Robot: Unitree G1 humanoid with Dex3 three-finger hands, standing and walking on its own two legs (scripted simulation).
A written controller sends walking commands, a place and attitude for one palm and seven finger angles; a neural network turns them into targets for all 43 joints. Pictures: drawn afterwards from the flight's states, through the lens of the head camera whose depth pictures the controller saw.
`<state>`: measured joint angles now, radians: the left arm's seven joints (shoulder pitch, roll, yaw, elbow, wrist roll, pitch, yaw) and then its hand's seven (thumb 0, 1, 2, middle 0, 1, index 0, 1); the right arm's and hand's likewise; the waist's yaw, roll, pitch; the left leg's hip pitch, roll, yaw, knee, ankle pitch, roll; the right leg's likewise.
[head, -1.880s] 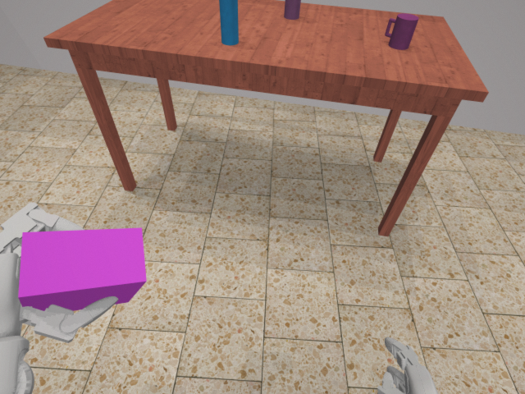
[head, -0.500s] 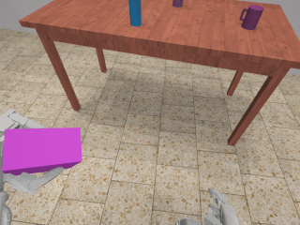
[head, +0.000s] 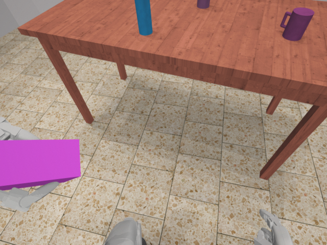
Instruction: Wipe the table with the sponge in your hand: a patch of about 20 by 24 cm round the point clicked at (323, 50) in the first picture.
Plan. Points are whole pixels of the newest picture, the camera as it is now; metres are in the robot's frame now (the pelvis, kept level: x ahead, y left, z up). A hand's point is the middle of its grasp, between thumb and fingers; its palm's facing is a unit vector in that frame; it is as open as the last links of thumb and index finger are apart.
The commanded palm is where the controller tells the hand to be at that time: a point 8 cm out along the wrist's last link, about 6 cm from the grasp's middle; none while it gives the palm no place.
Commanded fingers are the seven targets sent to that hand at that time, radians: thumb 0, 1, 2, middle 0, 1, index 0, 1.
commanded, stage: walk to a spot facing it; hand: left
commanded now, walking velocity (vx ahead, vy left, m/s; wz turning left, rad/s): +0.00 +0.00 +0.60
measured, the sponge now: (48, 164) +0.23 +0.20 +0.17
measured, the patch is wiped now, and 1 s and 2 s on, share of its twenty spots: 0.00 0.00 0.00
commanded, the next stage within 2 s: none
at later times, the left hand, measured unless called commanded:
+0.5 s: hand (17, 187) +0.18 +0.23 +0.18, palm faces +0.61 -0.67 -0.43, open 10.2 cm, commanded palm +0.14 +0.25 +0.18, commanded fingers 0.00 0.10 1.30 -1.20 -1.60 -1.20 -1.60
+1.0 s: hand out of the picture +0.06 +0.19 +0.16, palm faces +0.81 -0.47 -0.36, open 10.2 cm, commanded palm -0.01 +0.19 +0.18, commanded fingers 0.00 0.10 1.30 -1.20 -1.60 -1.20 -1.60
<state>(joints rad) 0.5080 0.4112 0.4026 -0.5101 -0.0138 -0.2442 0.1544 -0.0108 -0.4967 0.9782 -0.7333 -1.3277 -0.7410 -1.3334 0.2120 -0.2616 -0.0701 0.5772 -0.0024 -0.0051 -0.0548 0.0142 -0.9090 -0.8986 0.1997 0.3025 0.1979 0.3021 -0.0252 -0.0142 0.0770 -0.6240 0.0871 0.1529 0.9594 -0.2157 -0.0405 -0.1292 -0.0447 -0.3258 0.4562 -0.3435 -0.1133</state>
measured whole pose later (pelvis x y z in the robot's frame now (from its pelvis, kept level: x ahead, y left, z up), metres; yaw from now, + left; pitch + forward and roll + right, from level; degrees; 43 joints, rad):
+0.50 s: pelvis +0.06 -0.06 +0.00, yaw +16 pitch +2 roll -4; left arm 0.56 0.39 0.41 -0.65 -0.06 -0.18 0.15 -0.01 -0.50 0.98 -0.73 -1.33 -0.74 -1.33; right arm 0.22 -0.16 0.00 0.56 0.01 -0.11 -0.03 0.01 -0.90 -0.90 0.21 0.30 0.21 0.30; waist 0.03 0.04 0.03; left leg -0.42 0.05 -0.09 0.50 -0.11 0.00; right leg -0.37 -0.04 -0.06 0.80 -0.46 0.11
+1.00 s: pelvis +0.01 -0.13 -0.01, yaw +33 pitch +0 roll +2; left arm 0.48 0.37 0.36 -0.57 -0.04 -0.17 0.18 -0.01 -0.50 0.98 -0.73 -1.33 -0.74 -1.34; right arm 0.21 -0.22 -0.03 0.56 -0.01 -0.03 -0.10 0.02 -0.91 -0.90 0.20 0.30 0.20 0.30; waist 0.01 -0.08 0.04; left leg -0.27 -0.01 0.13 0.57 -0.28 0.03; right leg -0.36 -0.18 -0.21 0.78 -0.41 0.03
